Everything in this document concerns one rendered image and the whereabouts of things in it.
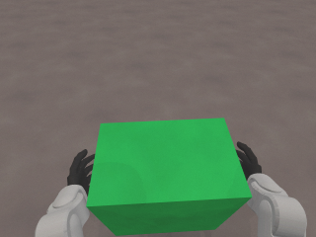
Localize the robot left forearm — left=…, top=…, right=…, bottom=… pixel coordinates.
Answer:
left=35, top=185, right=90, bottom=237

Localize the robot left hand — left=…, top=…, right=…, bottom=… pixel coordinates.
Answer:
left=67, top=149, right=96, bottom=196

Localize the carton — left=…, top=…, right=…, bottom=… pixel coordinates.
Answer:
left=86, top=118, right=252, bottom=236

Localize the robot right hand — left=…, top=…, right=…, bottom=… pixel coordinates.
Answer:
left=236, top=141, right=262, bottom=181

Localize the robot right forearm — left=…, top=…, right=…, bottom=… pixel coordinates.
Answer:
left=247, top=173, right=307, bottom=237

